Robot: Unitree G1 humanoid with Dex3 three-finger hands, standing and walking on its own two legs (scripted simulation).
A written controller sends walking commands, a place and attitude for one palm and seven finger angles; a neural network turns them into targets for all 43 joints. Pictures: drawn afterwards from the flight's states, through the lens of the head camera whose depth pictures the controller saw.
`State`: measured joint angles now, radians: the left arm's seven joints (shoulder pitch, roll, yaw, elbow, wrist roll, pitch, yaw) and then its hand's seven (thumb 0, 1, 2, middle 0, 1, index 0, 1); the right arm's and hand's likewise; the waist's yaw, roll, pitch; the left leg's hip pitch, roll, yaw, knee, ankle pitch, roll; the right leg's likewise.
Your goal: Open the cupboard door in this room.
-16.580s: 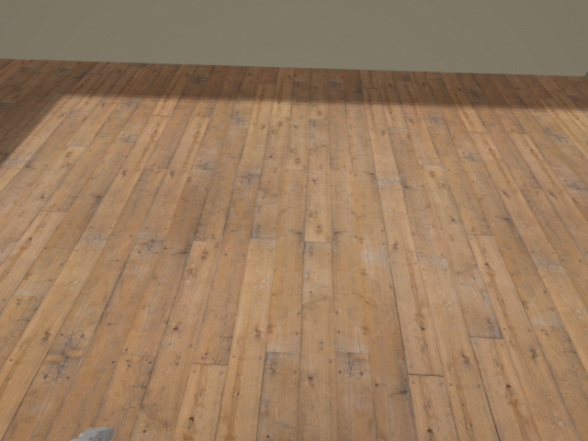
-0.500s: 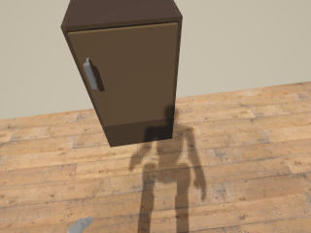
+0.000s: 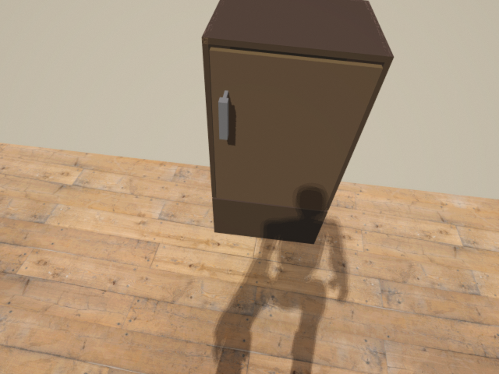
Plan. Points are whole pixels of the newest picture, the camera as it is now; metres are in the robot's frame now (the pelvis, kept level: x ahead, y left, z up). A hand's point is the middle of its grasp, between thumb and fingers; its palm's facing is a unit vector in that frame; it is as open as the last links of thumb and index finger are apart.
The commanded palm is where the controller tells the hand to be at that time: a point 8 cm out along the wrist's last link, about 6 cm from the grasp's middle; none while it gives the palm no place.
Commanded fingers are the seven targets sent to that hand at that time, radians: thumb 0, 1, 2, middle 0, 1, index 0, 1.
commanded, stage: take the last steps up to it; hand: left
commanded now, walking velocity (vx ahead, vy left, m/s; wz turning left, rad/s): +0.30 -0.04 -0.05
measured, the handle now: (224, 115) +0.76 +0.17 -0.05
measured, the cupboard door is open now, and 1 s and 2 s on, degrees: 0 0 0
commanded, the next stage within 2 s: come to a stop and stand still in 0.44 s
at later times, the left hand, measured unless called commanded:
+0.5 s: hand (198, 303) +0.27 +0.14 -0.17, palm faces -0.04 -0.97 -0.22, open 7.3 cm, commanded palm none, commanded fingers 0.00 0.90 0.90 -0.20 -0.30 -0.20 -0.30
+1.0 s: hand (197, 309) +0.26 +0.14 -0.17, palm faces +0.00 -0.97 -0.26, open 7.3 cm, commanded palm none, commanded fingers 0.00 0.90 0.90 -0.20 -0.30 -0.20 -0.30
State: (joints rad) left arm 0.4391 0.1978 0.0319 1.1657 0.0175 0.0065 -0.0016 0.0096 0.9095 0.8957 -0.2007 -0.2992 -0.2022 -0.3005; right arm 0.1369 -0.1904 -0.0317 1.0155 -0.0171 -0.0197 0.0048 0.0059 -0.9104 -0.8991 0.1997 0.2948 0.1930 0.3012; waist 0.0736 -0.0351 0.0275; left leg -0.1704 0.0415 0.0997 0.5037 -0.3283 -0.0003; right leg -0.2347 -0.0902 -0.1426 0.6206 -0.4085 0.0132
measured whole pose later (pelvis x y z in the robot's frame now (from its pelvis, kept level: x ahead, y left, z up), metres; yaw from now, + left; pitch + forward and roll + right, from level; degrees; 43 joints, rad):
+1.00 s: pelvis +0.21 -0.06 +0.00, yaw -4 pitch +0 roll +1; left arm 0.20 0.21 0.05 1.01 0.01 0.04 0.02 0.01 0.91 0.90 -0.20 -0.30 -0.20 -0.30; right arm 0.08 -0.16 -0.05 0.99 -0.02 0.02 -0.02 0.00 -0.91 -0.90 0.21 0.30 0.20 0.30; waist 0.02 -0.01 0.12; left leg -0.31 0.09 0.10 0.51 -0.19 -0.03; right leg -0.34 -0.03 -0.03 0.84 -0.50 0.03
